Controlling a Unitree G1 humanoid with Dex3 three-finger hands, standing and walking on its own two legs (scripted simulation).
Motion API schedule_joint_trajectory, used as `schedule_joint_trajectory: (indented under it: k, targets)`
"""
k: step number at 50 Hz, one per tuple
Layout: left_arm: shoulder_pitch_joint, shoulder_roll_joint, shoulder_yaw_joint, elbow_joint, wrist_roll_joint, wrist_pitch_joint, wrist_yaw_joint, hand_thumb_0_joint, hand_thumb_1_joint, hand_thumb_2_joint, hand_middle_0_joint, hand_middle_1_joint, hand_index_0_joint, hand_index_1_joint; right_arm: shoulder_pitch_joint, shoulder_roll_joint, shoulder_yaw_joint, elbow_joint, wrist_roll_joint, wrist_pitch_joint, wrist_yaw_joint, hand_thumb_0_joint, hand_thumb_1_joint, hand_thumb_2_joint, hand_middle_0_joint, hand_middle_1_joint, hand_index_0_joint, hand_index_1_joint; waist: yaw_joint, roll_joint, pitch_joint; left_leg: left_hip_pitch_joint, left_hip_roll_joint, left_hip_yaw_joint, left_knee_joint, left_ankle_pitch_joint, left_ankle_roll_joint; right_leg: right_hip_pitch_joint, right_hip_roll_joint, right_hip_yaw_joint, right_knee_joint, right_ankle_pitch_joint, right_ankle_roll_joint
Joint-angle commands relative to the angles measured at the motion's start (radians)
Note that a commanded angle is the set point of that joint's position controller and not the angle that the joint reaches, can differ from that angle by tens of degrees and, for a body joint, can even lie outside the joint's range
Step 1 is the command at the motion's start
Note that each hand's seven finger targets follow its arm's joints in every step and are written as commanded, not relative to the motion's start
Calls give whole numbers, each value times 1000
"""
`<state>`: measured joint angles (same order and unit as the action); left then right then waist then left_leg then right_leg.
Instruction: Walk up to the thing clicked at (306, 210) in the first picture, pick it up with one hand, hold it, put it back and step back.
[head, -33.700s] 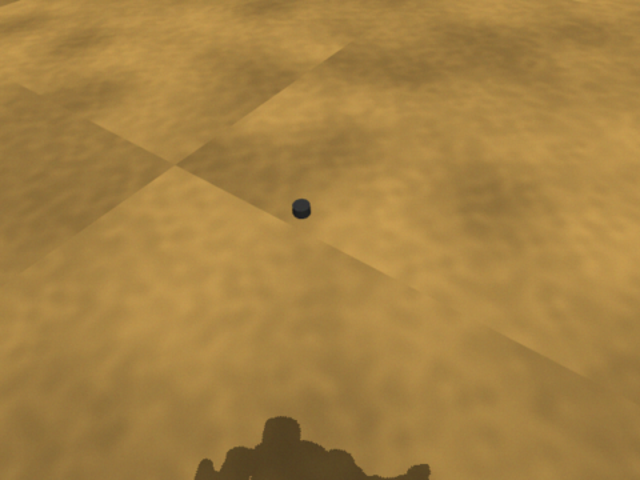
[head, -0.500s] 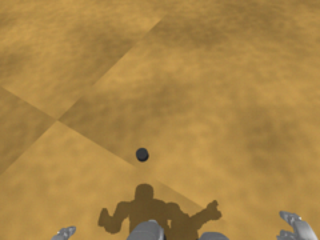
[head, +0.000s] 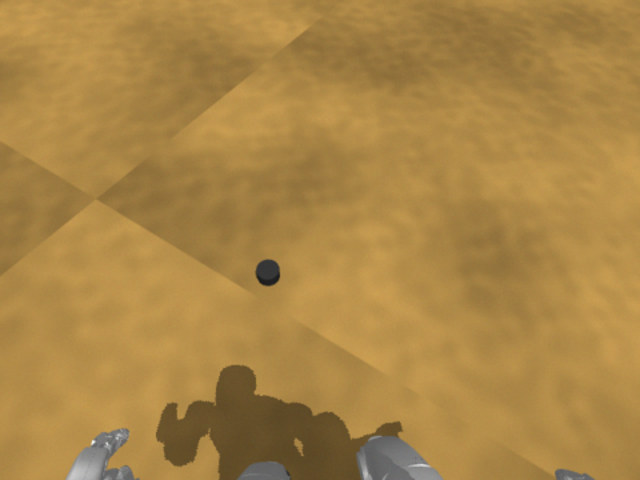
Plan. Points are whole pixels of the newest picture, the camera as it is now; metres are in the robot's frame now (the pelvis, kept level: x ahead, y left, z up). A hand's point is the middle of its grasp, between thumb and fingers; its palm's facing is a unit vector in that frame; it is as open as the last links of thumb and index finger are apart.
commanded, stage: step back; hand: left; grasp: from above
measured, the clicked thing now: (268, 272) +0.76 +0.20 -0.75
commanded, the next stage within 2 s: stand in 1.86 s
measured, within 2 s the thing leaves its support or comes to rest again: neither
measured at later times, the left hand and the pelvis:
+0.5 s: hand out of the picture -0.03 +0.24 -0.15, palm faces +0.00 -0.91 -0.41, open 7.4 cm; pelvis -0.16 -0.03 -0.02, yaw +1 degrees
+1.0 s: hand out of the picture -0.23 +0.19 -0.16, palm faces -0.02 -0.93 -0.37, open 7.4 cm; pelvis -0.28 -0.07 -0.01, yaw -3 degrees
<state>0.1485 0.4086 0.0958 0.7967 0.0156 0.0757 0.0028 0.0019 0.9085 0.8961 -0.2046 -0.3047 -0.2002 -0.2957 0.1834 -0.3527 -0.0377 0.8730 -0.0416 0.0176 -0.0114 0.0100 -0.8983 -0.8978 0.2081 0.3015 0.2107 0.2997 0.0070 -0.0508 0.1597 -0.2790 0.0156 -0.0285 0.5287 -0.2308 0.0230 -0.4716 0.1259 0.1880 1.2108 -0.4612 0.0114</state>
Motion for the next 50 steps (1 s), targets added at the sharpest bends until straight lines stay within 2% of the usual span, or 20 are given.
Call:
schedule_joint_trajectory:
  k: [1, 9, 10, 11, 12, 13, 17, 24, 26, 28, 29, 30, 33, 39, 43, 44, 45, 46, 47, 50]
  targets:
    - [26, 152, 42, -82, 10, -32, 14, 0, 900, 900, -200, -300, -200, -300, 11, -258, -86, -95, 16, -29, -29, 0, -900, -900, 200, 300, 200, 300, -35, 198, -202, 286, 225, -184, -71, 421, 212, -72, -43, -14, -133, -27, 40]
    - [178, 150, 43, 14, 20, -44, -2, 0, 900, 900, -200, -300, -200, -300, -68, -309, -90, -135, 23, 6, -19, 0, -900, -900, 200, 300, 200, 300, 18, 233, -273, 57, 202, -143, 32, 249, 134, 317, -99, -188, -778, 206, -28]
    - [194, 178, 53, 21, 28, -45, -3, 0, 900, 900, -200, -300, -200, -300, -80, -286, -81, -139, 28, 9, -16, 0, -900, -900, 200, 300, 200, 300, 31, 185, -261, -46, 167, -134, 59, 124, 87, 361, -134, -127, -778, 223, -52]
    - [186, 248, 70, 4, 41, -48, -6, 0, 900, 900, -200, -300, -200, -300, -81, -244, -71, -154, 33, 9, -16, 0, -900, -900, 200, 300, 200, 300, 33, -19, -224, -212, 36, -96, 201, -79, 25, 352, -296, 137, -819, 173, -114]
    - [77, 346, 86, -38, 34, -37, -9, 0, 900, 900, -200, -300, -200, -300, -113, -224, -75, -161, 38, 12, -34, 0, -900, -900, 200, 300, 200, 300, 62, -257, -150, -190, -110, -16, 462, -376, -25, 73, -489, 321, -948, 80, -273]
    - [-16, 353, 84, -79, 39, -41, -3, 0, 900, 900, -200, -300, -200, -300, -84, -266, -90, -139, 35, 16, -40, 0, -900, -900, 200, 300, 200, 300, 33, -262, -68, -117, -67, -95, 617, -391, -33, -103, -548, 385, -995, 51, -311]
    - [-106, 197, 56, -98, 30, -45, 8, 0, 900, 900, -200, -300, -200, -300, 24, -223, -63, -74, 42, 5, -28, 0, -900, -900, 200, 300, 200, 300, -29, -114, -78, -156, -142, -99, 679, -223, -31, 47, -302, -9, -835, 297, -178]
    - [23, 175, 51, -119, 29, -21, 25, 0, 900, 900, -200, -300, -200, -300, 60, -188, -49, -89, 16, -37, -38, 0, -900, -900, 200, 300, 200, 300, 33, -169, -248, -142, -41, 16, 4, -164, -35, 506, -327, -23, -563, 720, -183]
    - [8, 164, 34, -136, 15, -2, 14, 0, 900, 900, -200, -300, -200, -300, 105, -207, -67, -63, 6, -39, -38, 0, -900, -900, 200, 300, 200, 300, 15, -103, -252, 46, -44, 27, -198, 115, -26, 339, -278, -56, -472, 586, -127]
    - [5, 104, 18, -157, 2, 1, 12, 0, 900, 900, -200, -300, -200, -300, 46, -378, -104, -88, -12, -31, -33, 0, -900, -900, 200, 300, 200, 300, 29, 256, -233, 197, 320, -437, -170, 422, 138, -79, -54, -167, -250, -103, -39]
    - [-78, 165, 38, -163, 15, 1, 26, 0, 900, 900, -200, -300, -200, -300, 44, -446, -115, -105, -5, -32, -34, 0, -900, -900, 200, 300, 200, 300, -50, 293, -214, 3, 445, -568, -189, 375, 275, 6, -82, -33, -95, -211, -22]
    - [-90, 204, 46, -152, 18, 4, 24, 0, 900, 900, -200, -300, -200, -300, -4, -413, -115, -109, -3, -41, -45, 0, -900, -900, 200, 300, 200, 300, -29, 251, -166, -60, 453, -554, -193, 352, 293, 31, -108, 32, 15, -163, -24]
    - [24, 168, 45, -100, 0, 5, 9, 0, 900, 900, -200, -300, -200, -300, -57, -283, -74, -122, -1, -43, -53, 0, -900, -900, 200, 300, 200, 300, 49, 121, -175, 80, 229, -179, -64, 547, 176, -70, -31, 44, 103, -35, -26]
    - [8, 143, 20, -66, 7, -54, -5, 0, 900, 900, -200, -300, -200, -300, 11, -254, -81, -92, 2, -40, -25, 0, -900, -900, 200, 300, 200, 300, -42, 232, -225, 220, 189, -135, -78, 46, 186, 35, -114, -100, -431, -22, 23]
    - [138, 140, 32, 68, 16, -92, 5, 0, 900, 900, -200, -300, -200, -300, -30, -279, -78, -81, 0, -2, -1, 0, -900, -900, 200, 300, 200, 300, 18, 242, -200, -19, 148, -77, 53, -77, 133, 359, -82, -211, -884, 137, -23]
    - [161, 187, 45, 92, 29, -100, 9, 0, 900, 900, -200, -300, -200, -300, -20, -227, -62, -86, 4, -1, -1, 0, -900, -900, 200, 300, 200, 300, 26, 130, -195, -129, 103, -50, 172, -128, 90, 433, -115, -98, -871, 133, -43]
    - [156, 240, 55, 85, 40, -107, 12, 0, 900, 900, -200, -300, -200, -300, -24, -156, -38, -106, 16, -4, 1, 0, -900, -900, 200, 300, 200, 300, 25, -91, -151, -309, -6, -24, 289, -297, 19, 403, -292, 214, -919, -33, -95]
    - [51, 319, 66, 38, 39, -103, 11, 0, 900, 900, -200, -300, -200, -300, -70, -197, -52, -115, 16, -3, -8, 0, -900, -900, 200, 300, 200, 300, 43, -111, -96, -231, -11, -85, 342, -338, -20, 107, -474, 371, -1000, -355, -219]
    - [-65, 341, 60, 16, 45, -99, 11, 0, 900, 900, -200, -300, -200, -300, -59, -257, -79, -78, 19, -5, -6, 0, -900, -900, 200, 300, 200, 300, 10, -142, -6, -77, 15, -121, 430, -310, -30, -139, -512, 418, -1027, -476, -249]
    - [-80, 214, 31, 21, 34, -112, 8, 0, 900, 900, -200, -300, -200, -300, -20, -226, -66, -30, 32, -19, 11, 0, -900, -900, 200, 300, 200, 300, -9, -73, -14, -108, -46, -75, 347, -204, -24, 37, -343, 107, -933, -160, -173]
